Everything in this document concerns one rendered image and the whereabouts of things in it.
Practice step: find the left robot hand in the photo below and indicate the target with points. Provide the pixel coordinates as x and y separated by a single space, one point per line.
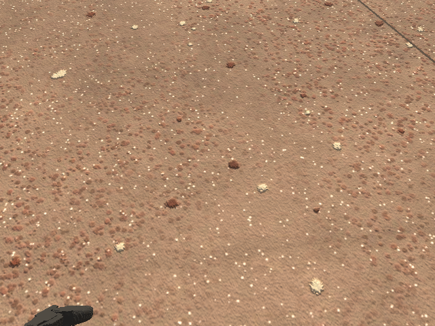
63 316

